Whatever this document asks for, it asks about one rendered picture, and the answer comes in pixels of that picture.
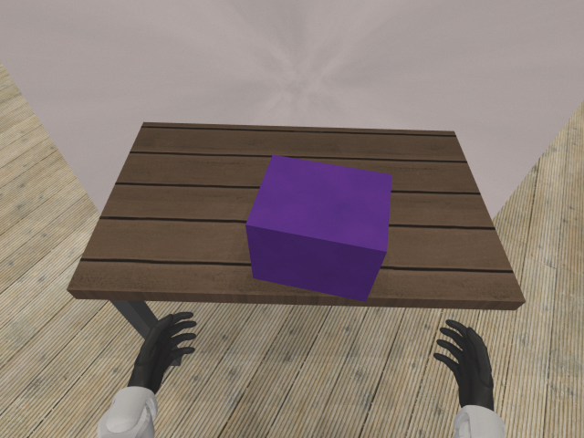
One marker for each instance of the robot left hand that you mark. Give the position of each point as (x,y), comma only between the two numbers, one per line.
(156,353)

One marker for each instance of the carton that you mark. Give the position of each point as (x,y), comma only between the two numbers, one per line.
(320,227)

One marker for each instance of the right robot forearm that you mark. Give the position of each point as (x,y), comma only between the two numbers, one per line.
(474,421)

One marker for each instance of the left robot forearm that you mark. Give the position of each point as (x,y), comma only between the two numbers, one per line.
(132,414)

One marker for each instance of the robot right hand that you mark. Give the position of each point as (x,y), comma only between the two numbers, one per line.
(473,373)

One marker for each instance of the table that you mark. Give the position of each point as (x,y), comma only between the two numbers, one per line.
(173,228)

